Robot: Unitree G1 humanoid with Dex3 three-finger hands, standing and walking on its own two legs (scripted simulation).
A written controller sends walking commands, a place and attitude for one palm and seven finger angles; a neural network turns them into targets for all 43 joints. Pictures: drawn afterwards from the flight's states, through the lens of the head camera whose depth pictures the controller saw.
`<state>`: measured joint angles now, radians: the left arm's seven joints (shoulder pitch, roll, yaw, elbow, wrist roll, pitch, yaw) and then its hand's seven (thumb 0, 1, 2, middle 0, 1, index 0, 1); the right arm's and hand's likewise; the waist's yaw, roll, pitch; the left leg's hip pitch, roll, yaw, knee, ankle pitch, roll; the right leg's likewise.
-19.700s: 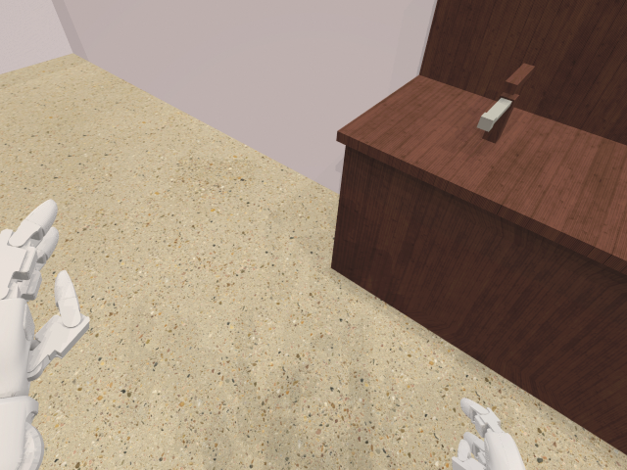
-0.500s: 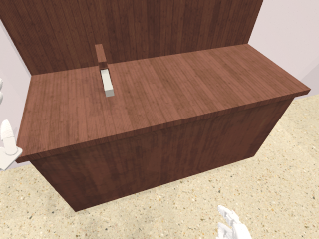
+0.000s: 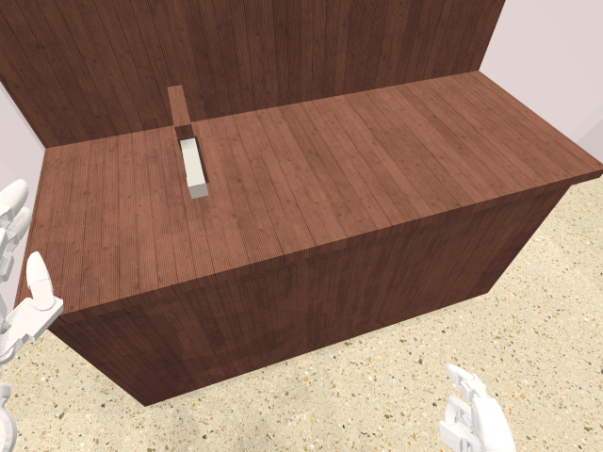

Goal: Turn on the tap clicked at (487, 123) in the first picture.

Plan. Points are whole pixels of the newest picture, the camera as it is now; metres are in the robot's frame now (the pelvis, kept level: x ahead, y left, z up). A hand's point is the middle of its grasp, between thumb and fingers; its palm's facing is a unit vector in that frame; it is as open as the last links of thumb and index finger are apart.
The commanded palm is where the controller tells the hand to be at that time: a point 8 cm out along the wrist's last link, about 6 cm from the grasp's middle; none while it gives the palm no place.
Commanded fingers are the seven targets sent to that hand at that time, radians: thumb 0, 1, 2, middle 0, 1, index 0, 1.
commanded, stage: come to a stop and stand still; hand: left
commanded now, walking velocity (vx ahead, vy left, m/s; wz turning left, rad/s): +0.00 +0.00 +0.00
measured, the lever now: (197, 186) +0.50 +0.20 +0.05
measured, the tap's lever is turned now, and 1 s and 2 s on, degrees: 0 0 0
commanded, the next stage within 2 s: look again from close up in 0.18 s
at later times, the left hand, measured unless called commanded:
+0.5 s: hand (33, 303) +0.22 +0.26 +0.17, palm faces +0.35 -0.85 -0.40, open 7.4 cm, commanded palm +0.14 +0.30 +0.18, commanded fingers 0.00 0.90 0.90 -0.20 -0.30 -0.20 -0.30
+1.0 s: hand out of the picture +0.15 +0.27 +0.15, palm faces +0.37 -0.86 -0.34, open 7.4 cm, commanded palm +0.08 +0.30 +0.18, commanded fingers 0.00 0.90 0.90 -0.20 -0.30 -0.20 -0.30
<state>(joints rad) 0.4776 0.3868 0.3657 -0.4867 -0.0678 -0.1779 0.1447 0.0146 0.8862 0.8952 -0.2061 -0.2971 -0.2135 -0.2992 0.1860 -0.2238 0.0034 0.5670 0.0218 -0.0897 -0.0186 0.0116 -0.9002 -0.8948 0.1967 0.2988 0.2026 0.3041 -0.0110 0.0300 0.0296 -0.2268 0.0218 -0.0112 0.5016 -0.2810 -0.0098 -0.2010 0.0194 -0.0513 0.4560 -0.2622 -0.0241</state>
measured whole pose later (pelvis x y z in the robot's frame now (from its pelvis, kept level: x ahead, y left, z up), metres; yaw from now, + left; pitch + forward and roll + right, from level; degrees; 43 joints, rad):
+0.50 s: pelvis -0.04 +0.03 +0.00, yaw -3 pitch -2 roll -1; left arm 0.29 0.36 0.37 -0.37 -0.04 -0.15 0.09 0.02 0.90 0.90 -0.19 -0.29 -0.20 -0.30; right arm 0.18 -0.23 0.00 0.54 0.02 -0.12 0.03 0.01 -0.90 -0.89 0.20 0.30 0.20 0.30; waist 0.02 0.03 0.08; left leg -0.23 0.01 0.08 0.47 -0.22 0.03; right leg -0.23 0.00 0.02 0.43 -0.18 0.01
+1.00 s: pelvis -0.08 +0.02 -0.01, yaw +0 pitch -4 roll -1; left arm 0.31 0.36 0.31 -0.35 -0.02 -0.15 0.07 0.02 0.89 0.90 -0.20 -0.30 -0.21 -0.30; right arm 0.22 -0.17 0.04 0.55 0.00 -0.11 0.00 0.01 -0.90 -0.89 0.20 0.30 0.21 0.30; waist 0.03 -0.01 0.04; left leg -0.34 0.02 0.05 0.71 -0.45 0.03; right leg -0.28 0.02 0.01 0.56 -0.27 -0.05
